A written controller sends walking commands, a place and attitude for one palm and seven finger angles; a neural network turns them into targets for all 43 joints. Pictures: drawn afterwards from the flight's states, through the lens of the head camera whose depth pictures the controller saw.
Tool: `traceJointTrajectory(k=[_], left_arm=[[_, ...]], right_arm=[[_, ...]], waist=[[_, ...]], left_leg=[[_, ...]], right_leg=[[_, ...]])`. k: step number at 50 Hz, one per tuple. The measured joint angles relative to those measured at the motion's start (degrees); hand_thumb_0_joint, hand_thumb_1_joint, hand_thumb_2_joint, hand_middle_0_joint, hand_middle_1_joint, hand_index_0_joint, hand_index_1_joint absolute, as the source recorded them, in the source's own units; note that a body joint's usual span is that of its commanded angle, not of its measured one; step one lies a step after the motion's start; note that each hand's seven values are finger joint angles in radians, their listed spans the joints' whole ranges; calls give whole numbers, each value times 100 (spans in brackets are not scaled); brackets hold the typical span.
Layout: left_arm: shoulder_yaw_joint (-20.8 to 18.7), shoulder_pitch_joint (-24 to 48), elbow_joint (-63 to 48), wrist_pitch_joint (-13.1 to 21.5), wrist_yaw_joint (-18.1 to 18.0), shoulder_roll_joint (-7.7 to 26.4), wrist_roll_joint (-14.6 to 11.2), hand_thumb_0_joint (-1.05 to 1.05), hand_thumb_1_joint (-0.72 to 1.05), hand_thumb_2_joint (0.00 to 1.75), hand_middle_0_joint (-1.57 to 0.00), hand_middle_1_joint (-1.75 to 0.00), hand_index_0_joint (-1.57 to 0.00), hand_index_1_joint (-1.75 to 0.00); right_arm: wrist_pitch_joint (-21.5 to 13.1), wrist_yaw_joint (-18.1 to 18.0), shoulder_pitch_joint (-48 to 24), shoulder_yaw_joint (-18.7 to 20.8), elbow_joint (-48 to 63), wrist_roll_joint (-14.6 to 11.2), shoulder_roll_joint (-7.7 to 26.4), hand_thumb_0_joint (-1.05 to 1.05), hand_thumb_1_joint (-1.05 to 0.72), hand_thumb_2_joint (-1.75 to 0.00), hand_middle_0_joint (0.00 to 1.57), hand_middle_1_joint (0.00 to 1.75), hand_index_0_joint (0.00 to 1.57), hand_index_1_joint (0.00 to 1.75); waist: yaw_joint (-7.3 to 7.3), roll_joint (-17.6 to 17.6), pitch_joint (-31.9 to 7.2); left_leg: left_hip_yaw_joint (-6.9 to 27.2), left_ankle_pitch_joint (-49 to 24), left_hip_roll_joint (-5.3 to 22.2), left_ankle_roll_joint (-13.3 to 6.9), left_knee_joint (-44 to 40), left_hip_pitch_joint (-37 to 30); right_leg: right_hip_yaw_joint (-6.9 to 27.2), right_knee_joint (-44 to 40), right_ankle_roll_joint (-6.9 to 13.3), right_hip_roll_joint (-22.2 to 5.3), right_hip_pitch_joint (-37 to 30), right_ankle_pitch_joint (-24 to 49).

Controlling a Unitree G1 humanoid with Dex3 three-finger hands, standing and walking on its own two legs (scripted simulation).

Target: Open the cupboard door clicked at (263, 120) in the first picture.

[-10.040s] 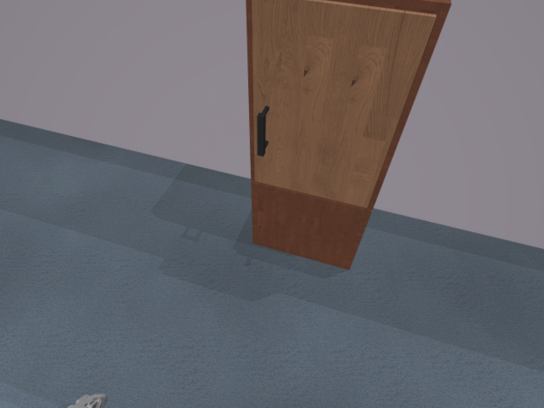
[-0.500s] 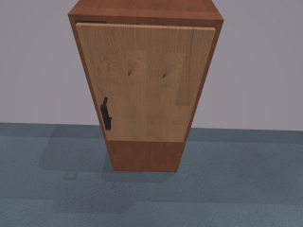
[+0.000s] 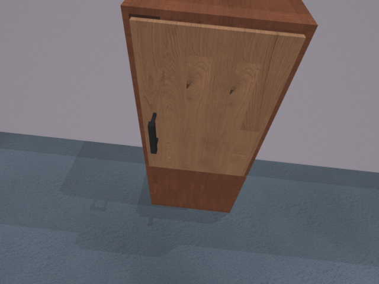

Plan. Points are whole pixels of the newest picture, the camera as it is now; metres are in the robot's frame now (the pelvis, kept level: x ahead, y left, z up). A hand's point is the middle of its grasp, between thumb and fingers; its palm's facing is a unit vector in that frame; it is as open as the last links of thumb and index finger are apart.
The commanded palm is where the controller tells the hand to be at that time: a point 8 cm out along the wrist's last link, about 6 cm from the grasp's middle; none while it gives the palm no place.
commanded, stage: come to a stop and stand still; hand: left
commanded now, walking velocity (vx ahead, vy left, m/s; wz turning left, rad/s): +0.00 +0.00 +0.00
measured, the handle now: (154, 133) +0.57 +0.16 -0.10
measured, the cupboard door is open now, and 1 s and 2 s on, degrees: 0 0 0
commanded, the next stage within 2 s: look again from close up in 0.70 s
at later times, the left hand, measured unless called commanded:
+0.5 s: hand out of the picture -0.06 +0.15 -0.17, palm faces +0.02 -0.99 -0.16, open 7.4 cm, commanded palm none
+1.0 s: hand out of the picture -0.04 +0.15 -0.18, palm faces +0.02 -0.98 -0.17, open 7.4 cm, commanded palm none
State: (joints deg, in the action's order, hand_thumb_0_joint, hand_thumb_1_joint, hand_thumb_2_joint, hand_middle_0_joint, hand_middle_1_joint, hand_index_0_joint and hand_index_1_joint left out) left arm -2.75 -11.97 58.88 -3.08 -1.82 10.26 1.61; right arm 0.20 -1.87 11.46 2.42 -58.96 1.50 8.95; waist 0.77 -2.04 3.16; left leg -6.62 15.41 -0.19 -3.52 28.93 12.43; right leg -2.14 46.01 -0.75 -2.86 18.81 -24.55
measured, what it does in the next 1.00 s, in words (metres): steps on the spot: right foot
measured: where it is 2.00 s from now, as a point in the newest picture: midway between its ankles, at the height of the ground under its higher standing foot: outside the picture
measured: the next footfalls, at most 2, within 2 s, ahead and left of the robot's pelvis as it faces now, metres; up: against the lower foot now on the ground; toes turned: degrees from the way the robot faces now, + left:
right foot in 0.14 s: +0.01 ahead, -0.13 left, +0.00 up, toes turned -3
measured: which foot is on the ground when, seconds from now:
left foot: down 0.00-1.00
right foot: up 0.00-0.12, down 0.14-1.00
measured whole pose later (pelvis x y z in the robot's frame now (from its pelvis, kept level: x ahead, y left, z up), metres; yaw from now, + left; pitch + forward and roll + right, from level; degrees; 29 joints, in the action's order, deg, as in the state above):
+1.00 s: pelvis -0.03 -0.01 -0.01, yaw +1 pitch -1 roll -1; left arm 0.8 -19.4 61.8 1.1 -2.1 6.6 1.3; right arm -0.2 -0.7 19.3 0.5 -61.1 1.6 7.4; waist -1.0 1.6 0.1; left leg -5.6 14.2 0.5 -2.8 32.5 17.7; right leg -3.9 31.9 -0.3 -1.8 13.5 -17.6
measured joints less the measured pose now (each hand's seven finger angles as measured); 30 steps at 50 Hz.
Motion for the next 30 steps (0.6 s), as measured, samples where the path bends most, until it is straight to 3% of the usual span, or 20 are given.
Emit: traceJointTrajectory(k=[4,7,12,30], left_arm=[[78,-154,65,70,24,-25,-13,0,92,90,-20,-29,-20,-30],[137,-306,150,175,10,-12,-22,0,91,90,-20,-29,-20,-30],[255,-470,391,226,8,-170,-33,0,91,90,-20,-29,-20,-30],[302,-794,543,285,-2,-339,-48,0,91,90,-20,-29,-20,-30]], right_arm=[[-41,-5,-51,-35,-38,-24,-26,0,-92,-90,20,30,20,30],[-74,16,-55,-56,-91,-80,-53,0,-92,-90,20,30,20,30],[-51,33,-56,-34,-242,-111,52,0,-94,-90,20,30,20,30],[35,72,804,-139,-784,-76,-199,0,-91,-90,20,30,20,30]], waist=[[45,52,-48],[70,-17,-90],[-25,220,-90],[-109,149,-200]], left_leg=[[-36,-225,-58,-30,-314,-69],[-123,-218,-149,-5,-239,-5],[-100,-378,-51,32,-439,-121],[-29,-681,32,118,-682,-43]], right_leg=[[-25,-663,-63,-18,-417,140],[37,-1776,-47,-88,-902,830],[12,-2010,-73,23,-1023,923],[-61,-2208,34,125,-939,1178]])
